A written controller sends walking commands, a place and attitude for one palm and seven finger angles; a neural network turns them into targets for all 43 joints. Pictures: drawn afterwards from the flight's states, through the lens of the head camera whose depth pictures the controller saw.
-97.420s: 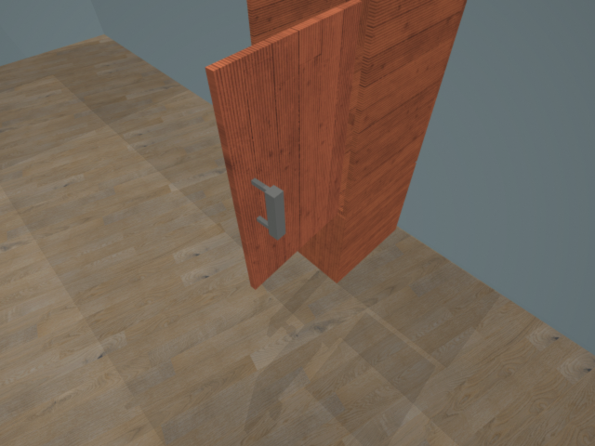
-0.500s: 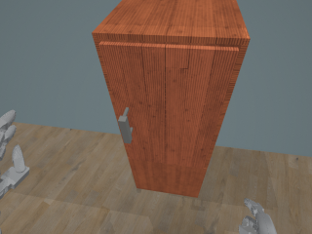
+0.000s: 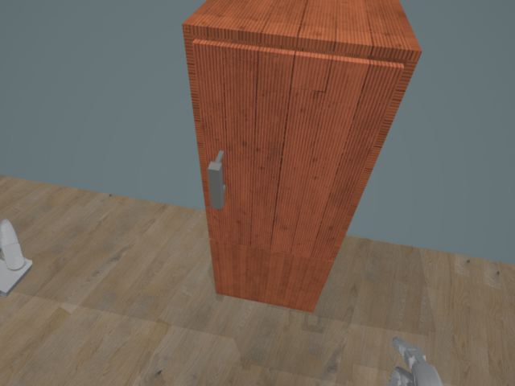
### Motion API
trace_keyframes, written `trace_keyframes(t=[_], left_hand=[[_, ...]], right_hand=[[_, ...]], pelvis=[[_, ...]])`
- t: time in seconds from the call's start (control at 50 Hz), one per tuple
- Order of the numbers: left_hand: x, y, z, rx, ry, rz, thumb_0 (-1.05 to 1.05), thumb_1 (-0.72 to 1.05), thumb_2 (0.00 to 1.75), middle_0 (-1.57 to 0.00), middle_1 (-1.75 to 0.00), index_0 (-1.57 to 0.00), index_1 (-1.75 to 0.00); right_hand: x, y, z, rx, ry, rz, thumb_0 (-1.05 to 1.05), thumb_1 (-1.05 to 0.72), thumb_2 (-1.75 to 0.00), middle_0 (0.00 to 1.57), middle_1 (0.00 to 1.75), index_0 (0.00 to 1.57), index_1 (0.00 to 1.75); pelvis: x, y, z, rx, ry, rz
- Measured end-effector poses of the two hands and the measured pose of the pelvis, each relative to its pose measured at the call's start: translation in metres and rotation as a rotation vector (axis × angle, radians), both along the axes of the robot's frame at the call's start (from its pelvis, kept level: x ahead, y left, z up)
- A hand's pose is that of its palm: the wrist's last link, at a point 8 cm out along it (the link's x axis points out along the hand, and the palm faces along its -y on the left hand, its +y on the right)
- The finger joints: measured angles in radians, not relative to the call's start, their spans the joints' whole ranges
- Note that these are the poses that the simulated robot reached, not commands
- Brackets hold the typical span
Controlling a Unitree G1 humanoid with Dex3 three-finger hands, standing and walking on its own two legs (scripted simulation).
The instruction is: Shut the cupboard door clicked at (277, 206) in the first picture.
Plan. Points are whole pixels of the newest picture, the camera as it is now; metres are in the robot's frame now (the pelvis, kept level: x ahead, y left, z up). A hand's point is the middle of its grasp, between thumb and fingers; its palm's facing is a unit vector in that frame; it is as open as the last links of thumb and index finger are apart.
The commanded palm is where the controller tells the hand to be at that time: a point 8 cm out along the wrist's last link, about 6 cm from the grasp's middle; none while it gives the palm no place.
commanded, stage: step back with the hand held close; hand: left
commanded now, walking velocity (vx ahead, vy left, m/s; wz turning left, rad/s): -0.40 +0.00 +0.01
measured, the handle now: (219, 179) +0.55 +0.13 -0.03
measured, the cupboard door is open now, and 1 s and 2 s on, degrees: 0 0 0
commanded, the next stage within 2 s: stop stepping back and stand still in 0.78 s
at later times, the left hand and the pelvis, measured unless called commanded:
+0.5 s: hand (28, 297) +0.17 +0.25 +0.17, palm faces +0.38 -0.82 -0.43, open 7.4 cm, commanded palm +0.09 +0.29 +0.19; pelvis -0.06 -0.01 +0.00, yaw -2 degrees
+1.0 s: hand out of the picture +0.01 +0.27 +0.14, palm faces +0.34 -0.85 -0.40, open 7.4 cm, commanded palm -0.07 +0.30 +0.19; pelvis -0.22 +0.01 +0.01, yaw -1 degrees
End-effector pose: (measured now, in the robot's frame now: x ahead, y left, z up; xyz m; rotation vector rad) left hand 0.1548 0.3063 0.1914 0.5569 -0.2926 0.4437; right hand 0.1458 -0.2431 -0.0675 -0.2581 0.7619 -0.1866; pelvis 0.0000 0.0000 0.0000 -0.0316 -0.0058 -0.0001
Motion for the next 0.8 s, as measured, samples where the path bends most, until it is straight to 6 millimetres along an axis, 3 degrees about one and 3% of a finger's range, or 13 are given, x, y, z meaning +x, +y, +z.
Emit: trace_keyframes(t=[0.2,0.38,0.44,0.52,0.58,0.66,0.74,0.8], left_hand=[[-0.007,0.0,-0.005,-0.001,-0.036,-0.069,0.01,0.89,0.89,-0.21,-0.3,-0.21,-0.3],[-0.024,0.014,0.01,0.046,-0.076,-0.043,0.01,0.89,0.89,-0.21,-0.3,-0.21,-0.3],[-0.025,0.007,0.002,0.013,-0.049,-0.065,0.01,0.89,0.9,-0.21,-0.3,-0.21,-0.3],[-0.03,-0.019,-0.012,-0.016,0.01,-0.161,0.01,0.89,0.9,-0.21,-0.3,-0.21,-0.3],[-0.046,-0.043,-0.009,0.003,0.035,-0.255,0.01,0.89,0.9,-0.21,-0.3,-0.21,-0.3],[-0.092,-0.057,0.016,0.11,0.012,-0.323,0.01,0.88,0.89,-0.22,-0.3,-0.22,-0.3],[-0.14,-0.039,0.036,0.163,-0.059,-0.219,0.01,0.88,0.89,-0.22,-0.3,-0.22,-0.3],[-0.157,-0.012,0.03,0.081,-0.096,-0.066,0.01,0.88,0.89,-0.22,-0.3,-0.22,-0.3]], right_hand=[[-0.024,0.003,-0.002,-0.026,0.026,-0.012,0.02,-0.9,-0.9,0.2,0.3,0.21,0.3],[-0.028,0.012,0.005,-0.03,0.026,0.013,0.02,-0.9,-0.9,0.2,0.3,0.21,0.3],[-0.028,0.014,0.007,-0.023,0.016,0.039,0.02,-0.9,-0.9,0.2,0.3,0.21,0.3],[-0.036,0.01,0.006,-0.01,-0.01,0.073,0.02,-0.9,-0.9,0.21,0.3,0.21,0.3],[-0.053,0.004,0.007,0.007,-0.042,0.072,0.01,-0.9,-0.9,0.21,0.3,0.21,0.3],[-0.088,-0.006,0.013,0.024,-0.066,0.03,0.01,-0.9,-0.9,0.21,0.3,0.21,0.3],[-0.124,-0.019,0.018,-0.004,-0.037,-0.026,0.02,-0.9,-0.9,0.21,0.3,0.21,0.3],[-0.144,-0.026,0.016,-0.044,-0.006,-0.046,0.02,-0.9,-0.9,0.2,0.3,0.21,0.3]], pelvis=[[-0.017,0.008,-0.005,-0.014,0.013,0.003],[-0.026,0.006,0.002,-0.047,0.085,0.006],[-0.039,0.001,0.003,-0.04,0.121,-0.019],[-0.072,-0.008,0.003,-0.03,0.128,-0.044],[-0.1,-0.015,0.001,-0.047,0.102,-0.041],[-0.123,-0.025,-0.001,-0.068,0.052,-0.024],[-0.128,-0.025,0.005,-0.013,0.026,-0.036],[-0.136,-0.017,0.008,-0.002,0.024,-0.035]])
